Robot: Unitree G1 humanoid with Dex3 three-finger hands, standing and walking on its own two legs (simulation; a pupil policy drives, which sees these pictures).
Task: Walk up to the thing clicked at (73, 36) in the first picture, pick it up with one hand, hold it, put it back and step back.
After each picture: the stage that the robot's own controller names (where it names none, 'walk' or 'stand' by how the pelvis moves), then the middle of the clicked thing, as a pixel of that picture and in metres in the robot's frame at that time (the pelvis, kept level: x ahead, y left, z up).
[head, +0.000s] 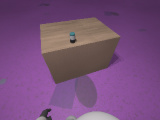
stand; (72, 37) +0.87 +0.24 -0.01
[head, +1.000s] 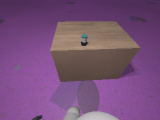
walk; (84, 40) +0.82 +0.16 +0.00
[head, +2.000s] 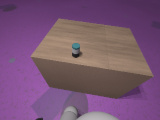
walk; (75, 50) +0.55 +0.18 +0.02
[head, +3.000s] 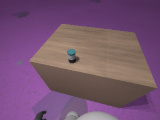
stand; (71, 56) +0.51 +0.19 +0.02
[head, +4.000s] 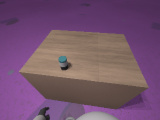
stand; (63, 63) +0.46 +0.24 +0.00
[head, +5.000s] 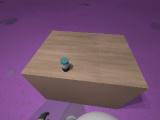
stand; (65, 64) +0.45 +0.23 -0.01
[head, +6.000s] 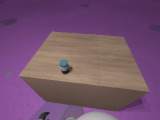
stand; (64, 67) +0.43 +0.23 -0.01
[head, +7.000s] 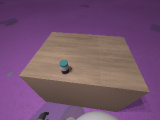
stand; (64, 67) +0.43 +0.23 -0.01
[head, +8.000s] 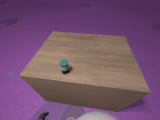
stand; (64, 67) +0.43 +0.23 -0.01
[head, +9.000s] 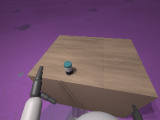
rise first; (68, 68) +0.43 +0.23 -0.01
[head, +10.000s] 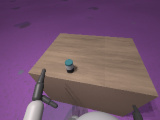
go down; (69, 66) +0.44 +0.22 -0.01
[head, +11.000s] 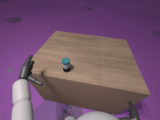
go down; (66, 65) +0.45 +0.21 +0.00
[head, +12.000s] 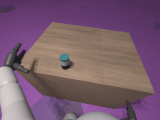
go down; (65, 62) +0.44 +0.20 +0.02
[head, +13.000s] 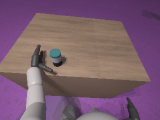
close in; (56, 58) +0.43 +0.22 +0.05
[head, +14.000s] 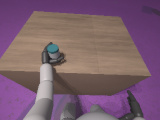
close; (54, 54) +0.46 +0.22 +0.07
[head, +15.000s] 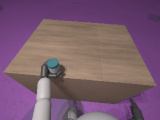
lift; (54, 68) +0.36 +0.24 +0.06
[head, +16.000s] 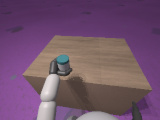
lift; (64, 65) +0.32 +0.17 +0.18
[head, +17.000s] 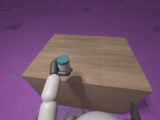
hold; (64, 66) +0.32 +0.17 +0.16
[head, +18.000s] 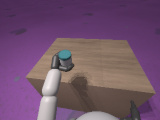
hold; (66, 61) +0.32 +0.16 +0.21
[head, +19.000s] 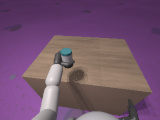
crouch; (67, 58) +0.38 +0.17 +0.17
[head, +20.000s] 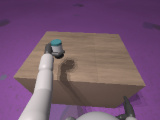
lower; (57, 49) +0.46 +0.22 +0.17
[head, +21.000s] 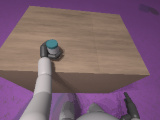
lower; (53, 49) +0.48 +0.22 +0.07
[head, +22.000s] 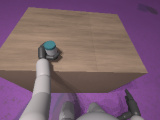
lower; (51, 50) +0.48 +0.22 +0.07
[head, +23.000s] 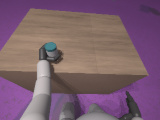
lower; (52, 52) +0.47 +0.23 +0.07
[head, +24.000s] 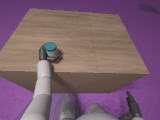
lower; (52, 52) +0.47 +0.22 +0.07
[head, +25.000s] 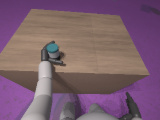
open; (54, 53) +0.46 +0.22 +0.07
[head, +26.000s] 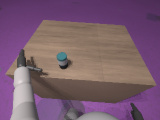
sink last; (62, 61) +0.43 +0.20 +0.05
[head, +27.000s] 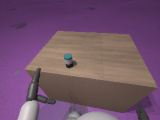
stand; (68, 61) +0.48 +0.22 +0.04
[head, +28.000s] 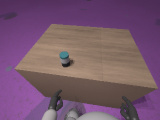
stand; (65, 59) +0.45 +0.22 +0.05
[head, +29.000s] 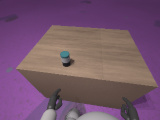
stand; (65, 59) +0.46 +0.21 +0.06
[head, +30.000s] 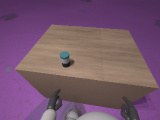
stand; (65, 59) +0.45 +0.21 +0.06
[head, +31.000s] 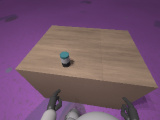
stand; (65, 59) +0.45 +0.21 +0.06
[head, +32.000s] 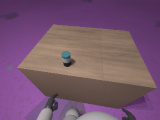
stand; (66, 59) +0.46 +0.21 +0.04
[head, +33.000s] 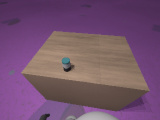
stand; (66, 64) +0.46 +0.22 -0.01
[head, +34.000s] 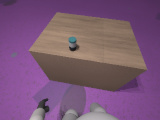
walk; (72, 44) +0.62 +0.18 +0.00
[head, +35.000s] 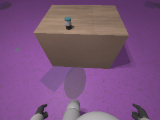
walk; (68, 23) +0.91 +0.31 +0.02
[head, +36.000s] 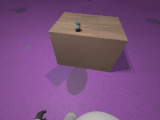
stand; (78, 26) +1.07 +0.24 +0.00
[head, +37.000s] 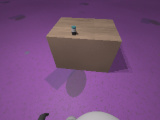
stand; (73, 30) +1.08 +0.27 -0.01
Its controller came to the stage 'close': yes
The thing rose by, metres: 0.22
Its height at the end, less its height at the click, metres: +0.00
